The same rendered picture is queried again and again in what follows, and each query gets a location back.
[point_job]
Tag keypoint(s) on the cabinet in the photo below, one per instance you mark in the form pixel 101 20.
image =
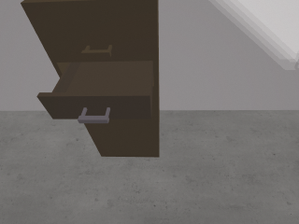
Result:
pixel 130 29

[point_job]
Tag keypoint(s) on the handle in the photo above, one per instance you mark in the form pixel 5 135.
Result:
pixel 82 119
pixel 96 53

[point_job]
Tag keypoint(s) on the drawer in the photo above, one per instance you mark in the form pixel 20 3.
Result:
pixel 126 87

